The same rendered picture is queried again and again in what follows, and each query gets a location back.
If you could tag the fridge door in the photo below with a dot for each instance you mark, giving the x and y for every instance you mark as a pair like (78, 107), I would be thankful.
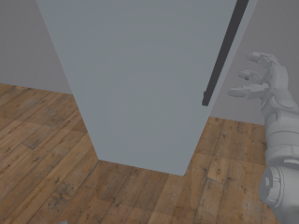
(138, 70)

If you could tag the robot right forearm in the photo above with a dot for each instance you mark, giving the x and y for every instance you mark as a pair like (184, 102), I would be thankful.
(281, 126)

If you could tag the right robot hand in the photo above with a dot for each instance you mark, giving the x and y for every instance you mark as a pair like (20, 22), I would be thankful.
(276, 77)

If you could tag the right robot upper arm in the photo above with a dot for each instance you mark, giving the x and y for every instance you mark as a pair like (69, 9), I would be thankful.
(279, 189)

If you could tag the handle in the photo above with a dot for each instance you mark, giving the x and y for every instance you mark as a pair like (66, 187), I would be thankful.
(227, 42)

